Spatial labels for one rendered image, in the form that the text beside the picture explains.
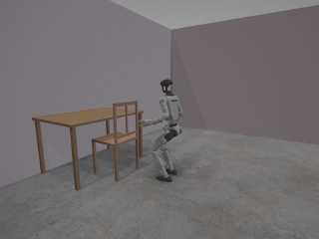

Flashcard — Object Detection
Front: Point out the left robot upper arm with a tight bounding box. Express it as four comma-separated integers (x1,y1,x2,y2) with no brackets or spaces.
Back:
159,97,169,120

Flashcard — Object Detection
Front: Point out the right robot upper arm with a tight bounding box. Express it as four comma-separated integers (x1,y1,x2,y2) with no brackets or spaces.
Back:
176,96,183,117

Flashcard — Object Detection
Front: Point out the right robot hand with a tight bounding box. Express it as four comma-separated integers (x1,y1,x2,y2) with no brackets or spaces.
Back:
161,123,169,131

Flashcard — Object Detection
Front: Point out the robot left forearm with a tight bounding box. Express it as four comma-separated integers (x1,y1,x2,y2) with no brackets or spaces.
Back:
147,113,167,125

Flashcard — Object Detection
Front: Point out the left robot thigh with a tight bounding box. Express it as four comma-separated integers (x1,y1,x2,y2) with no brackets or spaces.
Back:
151,130,175,156

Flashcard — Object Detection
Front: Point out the left robot shin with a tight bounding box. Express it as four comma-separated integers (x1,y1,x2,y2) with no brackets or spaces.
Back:
151,151,167,178

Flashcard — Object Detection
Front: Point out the left robot hand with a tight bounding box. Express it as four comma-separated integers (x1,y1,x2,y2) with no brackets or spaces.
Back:
139,119,148,127

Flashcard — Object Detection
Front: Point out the chair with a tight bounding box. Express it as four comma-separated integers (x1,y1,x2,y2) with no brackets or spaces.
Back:
92,101,140,182

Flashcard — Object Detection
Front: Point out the table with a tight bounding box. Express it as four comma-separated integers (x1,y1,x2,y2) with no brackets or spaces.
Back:
32,108,144,191

